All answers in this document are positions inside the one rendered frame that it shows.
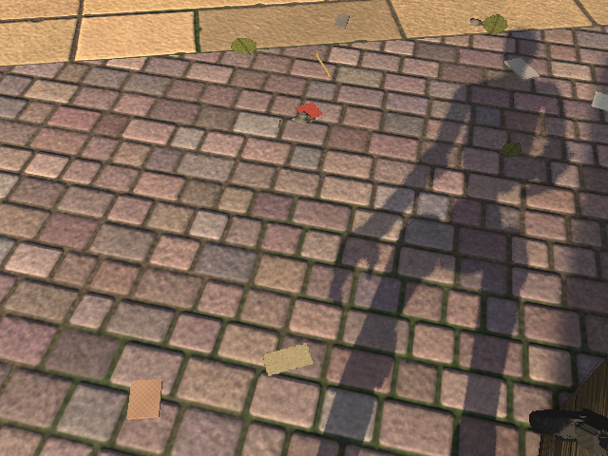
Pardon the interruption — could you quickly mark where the robot right hand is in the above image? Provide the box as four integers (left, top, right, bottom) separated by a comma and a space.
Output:
529, 408, 608, 456

